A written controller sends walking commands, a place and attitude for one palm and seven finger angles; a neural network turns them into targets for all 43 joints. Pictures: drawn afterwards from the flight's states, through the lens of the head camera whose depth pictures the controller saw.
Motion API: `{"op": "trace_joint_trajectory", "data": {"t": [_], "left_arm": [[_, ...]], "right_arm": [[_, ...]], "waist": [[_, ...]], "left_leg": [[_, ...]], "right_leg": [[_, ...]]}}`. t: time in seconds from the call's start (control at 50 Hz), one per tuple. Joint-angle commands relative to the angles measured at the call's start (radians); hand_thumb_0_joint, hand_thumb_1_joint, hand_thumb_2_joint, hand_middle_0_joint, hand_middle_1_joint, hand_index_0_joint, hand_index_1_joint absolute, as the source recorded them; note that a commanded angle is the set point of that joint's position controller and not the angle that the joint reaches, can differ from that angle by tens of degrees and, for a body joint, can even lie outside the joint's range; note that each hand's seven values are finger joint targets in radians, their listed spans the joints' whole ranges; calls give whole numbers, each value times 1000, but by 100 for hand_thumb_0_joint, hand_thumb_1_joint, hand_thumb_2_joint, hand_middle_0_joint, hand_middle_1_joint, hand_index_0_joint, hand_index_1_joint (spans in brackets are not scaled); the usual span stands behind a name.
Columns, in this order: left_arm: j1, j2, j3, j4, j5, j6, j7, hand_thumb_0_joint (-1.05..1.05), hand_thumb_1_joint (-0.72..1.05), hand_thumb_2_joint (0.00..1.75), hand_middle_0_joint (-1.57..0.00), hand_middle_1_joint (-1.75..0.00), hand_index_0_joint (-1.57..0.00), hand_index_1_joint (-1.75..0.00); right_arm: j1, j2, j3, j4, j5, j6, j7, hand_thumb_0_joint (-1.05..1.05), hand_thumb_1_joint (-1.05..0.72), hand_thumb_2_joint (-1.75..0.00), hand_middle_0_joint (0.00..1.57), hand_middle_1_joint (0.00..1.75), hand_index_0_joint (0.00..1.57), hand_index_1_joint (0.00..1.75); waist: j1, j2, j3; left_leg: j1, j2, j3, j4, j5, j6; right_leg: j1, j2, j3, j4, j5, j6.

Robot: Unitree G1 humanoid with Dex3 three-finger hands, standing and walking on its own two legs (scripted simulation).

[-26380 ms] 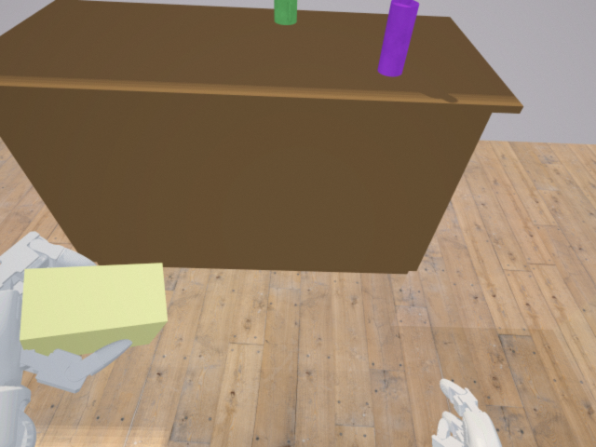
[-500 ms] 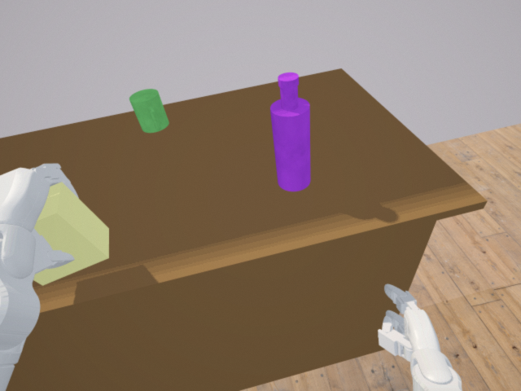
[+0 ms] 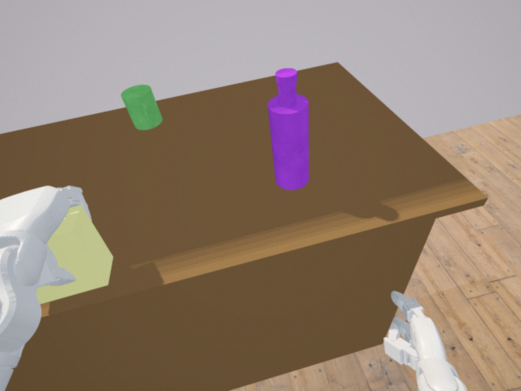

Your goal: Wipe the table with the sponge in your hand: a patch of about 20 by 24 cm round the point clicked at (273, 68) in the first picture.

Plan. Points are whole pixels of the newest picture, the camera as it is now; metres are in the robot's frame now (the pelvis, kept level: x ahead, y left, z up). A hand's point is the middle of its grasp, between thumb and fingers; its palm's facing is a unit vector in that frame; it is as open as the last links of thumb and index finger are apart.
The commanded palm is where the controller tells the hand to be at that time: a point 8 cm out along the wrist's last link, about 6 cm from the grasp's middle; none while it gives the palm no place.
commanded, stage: move the sponge above the wiping area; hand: left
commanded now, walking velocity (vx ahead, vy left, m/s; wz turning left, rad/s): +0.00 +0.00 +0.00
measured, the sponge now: (65, 263) +0.23 +0.34 +0.11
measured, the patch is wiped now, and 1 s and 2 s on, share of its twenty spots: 0.00 0.05 0.05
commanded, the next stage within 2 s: none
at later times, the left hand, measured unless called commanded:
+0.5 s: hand (74, 241) +0.24 +0.31 +0.15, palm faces +0.01 -0.02 -1.00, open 10.1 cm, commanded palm +0.20 +0.33 +0.26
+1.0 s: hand (67, 227) +0.24 +0.29 +0.19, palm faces +0.14 +0.04 -0.99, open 10.1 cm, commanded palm +0.20 +0.32 +0.26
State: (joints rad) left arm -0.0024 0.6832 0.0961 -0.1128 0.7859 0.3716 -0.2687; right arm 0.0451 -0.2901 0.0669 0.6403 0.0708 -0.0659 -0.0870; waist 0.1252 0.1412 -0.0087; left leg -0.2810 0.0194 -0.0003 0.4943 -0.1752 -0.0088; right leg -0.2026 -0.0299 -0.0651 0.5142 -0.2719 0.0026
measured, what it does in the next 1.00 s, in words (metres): stands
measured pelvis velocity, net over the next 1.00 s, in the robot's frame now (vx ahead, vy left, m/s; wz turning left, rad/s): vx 0.00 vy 0.00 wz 0.01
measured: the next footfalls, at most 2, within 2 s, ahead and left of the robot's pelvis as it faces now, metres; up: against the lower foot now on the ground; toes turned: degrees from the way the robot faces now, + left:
none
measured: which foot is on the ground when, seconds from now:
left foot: down 0.00-1.00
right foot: down 0.00-1.00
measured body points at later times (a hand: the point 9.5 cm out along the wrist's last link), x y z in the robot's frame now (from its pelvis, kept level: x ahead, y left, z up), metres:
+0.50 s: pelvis +0.00 +0.01 +0.00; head +0.00 -0.03 +0.45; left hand +0.24 +0.30 +0.21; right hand +0.27 -0.17 -0.06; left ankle +0.06 +0.13 -0.74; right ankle +0.00 -0.12 -0.74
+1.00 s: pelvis +0.00 +0.00 +0.00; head -0.02 -0.04 +0.45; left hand +0.23 +0.29 +0.24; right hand +0.26 -0.18 -0.07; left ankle +0.06 +0.13 -0.74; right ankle +0.00 -0.12 -0.74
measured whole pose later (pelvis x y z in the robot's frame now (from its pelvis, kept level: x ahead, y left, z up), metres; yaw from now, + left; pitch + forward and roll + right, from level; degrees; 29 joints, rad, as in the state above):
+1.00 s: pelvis +0.00 +0.00 +0.00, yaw +1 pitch -4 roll +0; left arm 0.00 0.71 0.03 -0.28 0.81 0.23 -0.15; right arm 0.05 -0.26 0.07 0.68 0.04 -0.10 -0.11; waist 0.17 0.11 0.00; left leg -0.24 0.02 -0.01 0.49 -0.18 -0.02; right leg -0.15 -0.03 -0.08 0.50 -0.28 -0.01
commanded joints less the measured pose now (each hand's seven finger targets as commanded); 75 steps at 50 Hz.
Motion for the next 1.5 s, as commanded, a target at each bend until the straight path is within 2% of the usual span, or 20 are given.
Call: {"op": "trace_joint_trajectory", "data": {"t": [0.0,0.06,0.14,0.3,0.36,0.42,0.46,0.5,0.64,0.7,0.76,0.82,0.9,0.92,1.0,1.16,1.2,1.3,1.4,1.48], "left_arm": [[-337,515,324,-497,72,-157,89,0,10,130,-120,-160,-120,-160],[-306,424,346,-386,37,-190,199,0,10,130,-120,-160,-120,-160],[-382,343,313,-144,-19,-88,268,0,10,130,-120,-160,-120,-160],[-267,123,17,-136,13,-3,101,0,10,130,-120,-160,-120,-160],[-278,210,54,-285,42,-56,81,0,10,130,-120,-160,-120,-160],[-377,430,225,-491,105,-108,107,0,10,130,-120,-160,-120,-160],[-343,455,313,-454,96,-136,169,0,10,130,-120,-160,-120,-160],[-289,451,382,-383,55,-105,220,0,10,130,-120,-160,-120,-160],[-259,241,180,-82,-12,38,179,0,10,130,-120,-160,-120,-160],[-213,125,52,-119,-13,47,110,0,10,130,-120,-160,-120,-160],[-272,131,-3,-215,9,-2,84,0,10,130,-120,-160,-120,-160],[-411,301,84,-458,81,-78,94,0,10,130,-120,-160,-120,-160],[-380,528,357,-446,116,-135,183,0,10,130,-120,-160,-120,-160],[-402,413,287,-375,84,-126,202,0,10,130,-120,-160,-120,-160],[-413,313,249,-90,-4,-20,226,0,10,130,-120,-160,-120,-160],[-192,180,64,-147,10,23,66,0,10,130,-120,-160,-120,-160],[-218,214,72,-211,32,-11,46,0,10,130,-120,-160,-120,-160],[-390,532,322,-457,94,-162,106,0,10,130,-120,-160,-120,-160],[-386,400,337,-213,8,-134,222,0,10,130,-120,-160,-120,-160],[-376,314,224,-4,-12,-29,203,0,10,130,-120,-160,-120,-160]], "right_arm": [[-231,-51,-28,-211,-38,-100,-29,0,-90,-90,20,30,20,30],[-170,-42,-40,-152,-49,-103,-36,0,-90,-90,20,30,20,30],[-181,-73,-67,-98,-26,-67,-20,0,-90,-90,20,30,20,30],[-286,-47,-29,-189,9,-60,-14,0,-90,-90,20,30,20,30],[-238,-55,-35,-189,-8,-75,-13,0,-90,-90,20,30,20,30],[-228,-53,-29,-197,-35,-88,-20,0,-90,-90,20,30,20,30],[-201,-48,-31,-164,-51,-88,-23,0,-90,-90,20,30,20,30],[-231,-50,-37,-151,-45,-80,-18,0,-90,-90,20,30,20,30],[-229,-79,-41,-124,-5,-18,-3,0,-90,-90,20,30,20,30],[-294,-54,-24,-184,19,-35,-10,0,-90,-90,20,30,20,30],[-253,-57,-29,-191,13,-61,-18,0,-90,-90,20,30,20,30],[-246,-48,-28,-209,-12,-101,-32,0,-90,-90,20,30,20,30],[-214,-58,-36,-158,-46,-111,-46,0,-90,-90,20,30,20,30],[-212,-38,-31,-145,-40,-110,-44,0,-90,-90,20,30,20,30],[-244,-69,-52,-99,-9,-61,-23,0,-90,-90,20,30,20,30],[-244,-67,-33,-189,12,-44,-8,0,-90,-90,20,30,20,30],[-269,-55,-25,-216,6,-65,-13,0,-90,-90,20,30,20,30],[-201,-58,-33,-197,-37,-107,-48,0,-90,-90,20,30,20,30],[-182,-64,-59,-123,-23,-88,-42,0,-90,-90,20,30,20,30],[-182,-89,-64,-100,-10,-58,-31,0,-90,-90,20,30,20,30]], "waist": [[48,17,-320],[36,36,-228],[40,19,-145],[6,-51,-174],[11,-74,-252],[42,18,-360],[53,26,-310],[76,60,-256],[27,-104,-91],[12,-79,-107],[-4,-84,-184],[12,10,-338],[59,29,-274],[40,17,-235],[52,17,-93],[12,-109,-167],[8,-117,-189],[41,3,-288],[39,69,-145],[33,-88,-100]], "left_leg": [[227,-46,-26,-30,137,50],[216,-34,-25,-40,160,30],[169,-19,-16,-54,125,5],[147,-33,-30,-93,-7,21],[177,-33,-48,-87,30,37],[202,-45,-54,-69,130,43],[217,-31,-48,-70,173,33],[201,-26,-47,-61,199,19],[115,-19,-7,-99,58,3],[117,-33,-16,-104,-26,13],[152,-38,-35,-98,-54,27],[210,-54,-42,-68,28,43],[198,-48,-48,-60,88,35],[187,-47,-34,-58,118,27],[142,-31,-25,-77,63,2],[119,-42,-2,-61,40,26],[140,-43,-13,-50,15,36],[221,-63,-24,-25,112,51],[200,-44,-19,-34,120,18],[129,-29,-3,-70,58,11]], "right_leg": [[22,26,41,-90,111,-45],[-19,22,16,-121,100,-53],[-14,15,31,-148,97,-51],[-17,26,7,-116,79,-36],[6,26,-4,-97,91,-31],[65,29,14,-65,113,-49],[35,34,8,-86,116,-58],[41,41,48,-104,139,-81],[-18,26,3,-153,77,-30],[-28,27,11,-142,57,-29],[-24,21,-1,-127,39,-23],[25,27,18,-87,49,-39],[25,48,60,-107,55,-75],[8,31,40,-111,68,-67],[-18,33,62,-163,52,-64],[-4,16,8,-121,100,-16],[-19,22,29,-122,64,-21],[4,31,56,-121,68,-48],[-22,31,82,-168,94,-68],[-22,16,31,-167,60,-30]]}}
